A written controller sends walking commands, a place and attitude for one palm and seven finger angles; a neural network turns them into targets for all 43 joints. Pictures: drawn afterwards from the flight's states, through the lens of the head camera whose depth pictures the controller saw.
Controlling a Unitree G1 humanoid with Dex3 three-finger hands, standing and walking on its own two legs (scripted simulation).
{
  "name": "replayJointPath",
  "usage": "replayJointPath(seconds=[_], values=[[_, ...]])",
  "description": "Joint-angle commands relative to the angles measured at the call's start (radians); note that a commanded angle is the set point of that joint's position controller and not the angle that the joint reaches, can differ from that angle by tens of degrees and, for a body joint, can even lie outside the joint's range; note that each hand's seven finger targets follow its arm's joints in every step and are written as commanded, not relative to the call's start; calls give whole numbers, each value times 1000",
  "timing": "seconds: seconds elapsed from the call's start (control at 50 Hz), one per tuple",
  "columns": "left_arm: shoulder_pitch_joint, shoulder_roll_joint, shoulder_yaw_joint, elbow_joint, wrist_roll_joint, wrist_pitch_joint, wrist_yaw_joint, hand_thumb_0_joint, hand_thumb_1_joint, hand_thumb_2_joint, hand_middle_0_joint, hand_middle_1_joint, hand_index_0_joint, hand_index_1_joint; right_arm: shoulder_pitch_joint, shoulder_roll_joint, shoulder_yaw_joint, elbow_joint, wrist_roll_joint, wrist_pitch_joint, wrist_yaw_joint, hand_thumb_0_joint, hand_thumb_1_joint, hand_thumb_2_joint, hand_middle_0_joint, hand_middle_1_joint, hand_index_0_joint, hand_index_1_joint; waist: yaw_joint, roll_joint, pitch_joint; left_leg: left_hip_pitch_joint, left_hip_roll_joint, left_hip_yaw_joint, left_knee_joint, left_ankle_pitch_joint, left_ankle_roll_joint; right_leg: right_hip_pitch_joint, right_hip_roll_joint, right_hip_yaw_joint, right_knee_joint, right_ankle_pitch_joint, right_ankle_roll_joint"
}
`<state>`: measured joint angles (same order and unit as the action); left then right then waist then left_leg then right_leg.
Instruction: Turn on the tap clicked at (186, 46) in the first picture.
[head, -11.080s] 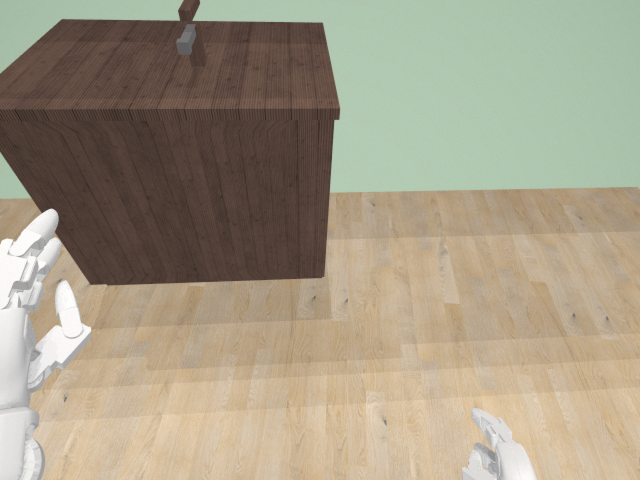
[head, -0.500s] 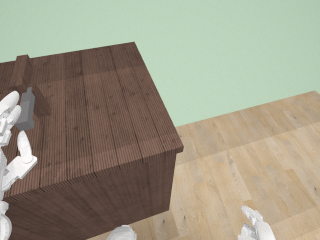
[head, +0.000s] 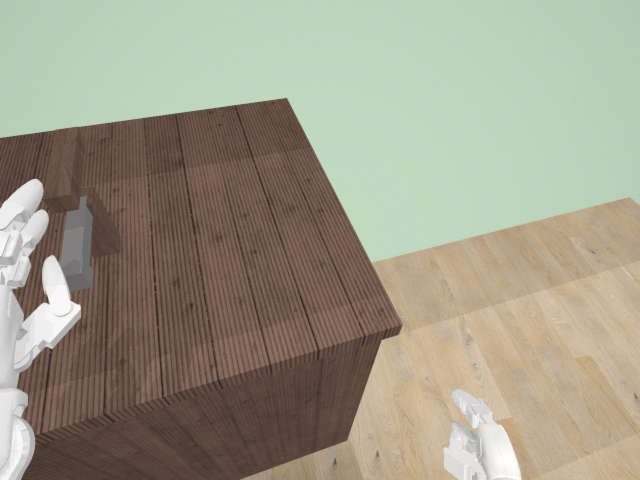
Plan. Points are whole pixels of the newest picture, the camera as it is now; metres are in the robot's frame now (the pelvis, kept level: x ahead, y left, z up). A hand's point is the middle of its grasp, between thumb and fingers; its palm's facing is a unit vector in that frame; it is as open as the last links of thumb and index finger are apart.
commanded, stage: come to a stop and stand still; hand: left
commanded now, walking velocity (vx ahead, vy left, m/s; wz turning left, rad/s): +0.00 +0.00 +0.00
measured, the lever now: (74, 274) +0.29 +0.32 +0.10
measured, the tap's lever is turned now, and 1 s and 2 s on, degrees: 0 0 0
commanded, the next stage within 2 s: look again from close up in 0.88 s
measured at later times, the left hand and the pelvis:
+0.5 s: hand (42, 323) +0.21 +0.29 +0.14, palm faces +0.35 -0.84 -0.42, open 7.4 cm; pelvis +0.00 +0.03 -0.01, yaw +2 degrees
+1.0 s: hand (3, 339) +0.19 +0.30 +0.16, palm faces +0.43 -0.83 -0.35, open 7.4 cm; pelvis -0.02 +0.04 +0.00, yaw +3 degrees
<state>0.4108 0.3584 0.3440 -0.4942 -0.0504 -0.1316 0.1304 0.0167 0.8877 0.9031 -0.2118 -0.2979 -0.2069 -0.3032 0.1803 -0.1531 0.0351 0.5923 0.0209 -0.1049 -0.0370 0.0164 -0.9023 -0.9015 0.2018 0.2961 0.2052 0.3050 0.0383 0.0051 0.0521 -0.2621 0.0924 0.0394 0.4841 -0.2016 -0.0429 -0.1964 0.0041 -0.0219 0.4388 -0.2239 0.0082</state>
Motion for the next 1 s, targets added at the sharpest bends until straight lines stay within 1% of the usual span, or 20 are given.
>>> replayJointPath(seconds=[0.0, 0.08, 0.1, 0.12, 0.14, 0.16, 0.18, 0.2, 0.22, 0.28, 0.4, 0.56, 0.62, 0.7, 0.72, 0.8, 0.82, 0.9, 0.92, 0.98], values=[[-21, 171, 118, -215, -5, -49, 25, 0, 900, 900, -200, -300, -200, -300, -87, -141, -71, -165, 4, -34, -18, 0, -900, -900, 200, 300, 200, 300, -18, 50, -185, 72, -10, 12, -75, 113, 32, 68, -48, 40, -74, 247, -7], [8, 172, 125, -215, -8, -43, 30, 0, 900, 900, -200, -300, -200, -300, -83, -149, -78, -177, 6, -19, -24, 0, -900, -900, 200, 300, 200, 300, -17, 12, -174, 65, -14, 7, -79, 83, 36, 71, -51, 44, -91, 220, -7], [-942, 965, 371, -540, 7, -231, 38, 0, 900, 900, -200, -300, -200, -300, 54, -180, 96, -282, 53, -5, -115, 0, -900, -900, 200, 300, 200, 300, -67, 172, -75, -2, -51, -33, -77, 21, 72, 7, -32, 25, -91, 20, 56], [-461, 430, 361, -79, 19, -170, 17, 0, 900, 900, -200, -300, -200, -300, -5, -96, -53, -214, 40, -54, -90, 0, -900, -900, 200, 300, 200, 300, 4, 53, -94, 64, 28, -27, -44, 30, 64, -119, -58, 3, -45, -109, 0], [-294, 365, 257, 75, 11, -143, 15, 0, 900, 900, -200, -300, -200, -300, -24, -176, -56, -169, -5, -73, -53, 0, -900, -900, 200, 300, 200, 300, 2, 69, -104, 90, -17, 19, -38, 15, 53, -94, -41, 31, -56, -7, -36], [-270, 395, 262, 22, -1, -157, 12, 0, 900, 900, -200, -300, -200, -300, -1, -212, -79, -183, -13, -90, -28, 0, -900, -900, 200, 300, 200, 300, 10, 55, -152, 57, -35, 16, -8, -9, 49, -73, -67, 63, -55, 42, -48], [-185, 345, 214, 11, -19, -180, 3, 0, 900, 900, -200, -300, -200, -300, 20, -208, -78, -191, -10, -109, -8, 0, -900, -900, 200, 300, 200, 300, 15, -8, -189, 49, -56, 1, 30, 19, 52, -49, -95, 86, -46, 103, -57], [-102, 287, 170, 61, -29, -178, -4, 0, 900, 900, -200, -300, -200, -300, 2, -210, -80, -170, 0, -118, 9, 0, -900, -900, 200, 300, 200, 300, 15, 22, -205, 80, -52, 1, 27, 35, 51, -58, -100, 86, -30, 115, -58], [-14, 243, 130, 19, -34, -189, -10, 0, 900, 900, -200, -300, -200, -300, 48, -212, -86, -193, 2, -126, 23, 0, -900, -900, 200, 300, 200, 300, 22, -26, -202, 67, -53, -2, 34, 64, 56, -51, -104, 67, -25, 153, -52], [39, 242, 127, -86, -50, -222, -8, 0, 900, 900, -200, -300, -200, -300, 33, -213, -86, -189, 9, -160, 47, 0, -900, -900, 200, 300, 200, 300, 27, -56, -182, 72, -59, -16, 34, 123, 57, -63, -102, 48, -8, 209, -37], [-115, 353, 215, -129, -37, -248, 11, 0, 900, 900, -200, -300, -200, -300, -21, -224, -79, -133, -2, -161, 31, 0, -900, -900, 200, 300, 200, 300, 3, 40, -137, 50, -41, -71, -34, 82, 64, -77, -86, 32, 19, 103, -20], [-108, 250, 138, -238, -24, -225, 7, 0, 900, 900, -200, -300, -200, -300, -33, -194, -88, -98, 2, -162, 43, 0, -900, -900, 200, 300, 200, 300, -9, 125, -181, 80, 6, -126, -66, 125, 80, -23, -86, -7, 44, 89, -12], [-31, 208, 134, -225, -22, -209, 11, 0, 900, 900, -200, -300, -200, -300, -47, -186, -93, -98, 1, -153, 46, 0, -900, -900, 200, 300, 200, 300, -11, 98, -186, 76, 11, -124, -80, 87, 76, -14, -81, -12, 28, 77, -10], [-3, 232, 173, -159, -27, -192, 13, 0, 900, 900, -200, -300, -200, -300, -78, -187, -96, -106, 7, -136, 39, 0, -900, -900, 200, 300, 200, 300, -15, 58, -154, 46, -8, -111, -96, -22, 63, -13, -81, 12, -17, 52, -15], [-16, 180, 126, -167, -25, -192, 6, 0, 900, 900, -200, -300, -200, -300, -63, -176, -92, -110, 2, -125, 36, 0, -900, -900, 200, 300, 200, 300, -21, 49, -136, 29, -4, -109, -105, -43, 64, -9, -80, -1, -28, 50, -15], [-50, 227, 160, -185, -25, -178, 10, 0, 900, 900, -200, -300, -200, -300, -96, -182, -93, -131, 10, -121, 24, 0, -900, -900, 200, 300, 200, 300, -19, 59, -153, 58, -11, -109, -110, -47, 64, -2, -80, 11, -38, 44, -12], [-54, 176, 111, -192, -20, -179, 4, 0, 900, 900, -200, -300, -200, -300, -83, -172, -87, -130, 4, -115, 21, 0, -900, -900, 200, 300, 200, 300, -22, 58, -146, 45, -3, -111, -119, -52, 66, 10, -78, -2, -42, 48, -11], [-69, 219, 139, -210, -18, -162, 14, 0, 900, 900, -200, -300, -200, -300, -107, -181, -87, -143, 12, -120, 16, 0, -900, -900, 200, 300, 200, 300, -18, 80, -137, 49, -8, -118, -128, -74, 64, 14, -77, 8, -52, 33, -10], [-71, 167, 94, -209, -15, -163, 9, 0, 900, 900, -200, -300, -200, -300, -94, -171, -81, -142, 6, -114, 15, 0, -900, -900, 200, 300, 200, 300, -21, 62, -123, 32, -5, -113, -131, -85, 66, 22, -76, -1, -63, 37, -9], [-68, 194, 112, -232, -17, -163, 12, 0, 900, 900, -200, -300, -200, -300, -92, -177, -88, -147, 11, -117, 12, 0, -900, -900, 200, 300, 200, 300, -22, 71, -137, 46, -17, -99, -103, -47, 63, 37, -87, 13, -72, 65, -15]])
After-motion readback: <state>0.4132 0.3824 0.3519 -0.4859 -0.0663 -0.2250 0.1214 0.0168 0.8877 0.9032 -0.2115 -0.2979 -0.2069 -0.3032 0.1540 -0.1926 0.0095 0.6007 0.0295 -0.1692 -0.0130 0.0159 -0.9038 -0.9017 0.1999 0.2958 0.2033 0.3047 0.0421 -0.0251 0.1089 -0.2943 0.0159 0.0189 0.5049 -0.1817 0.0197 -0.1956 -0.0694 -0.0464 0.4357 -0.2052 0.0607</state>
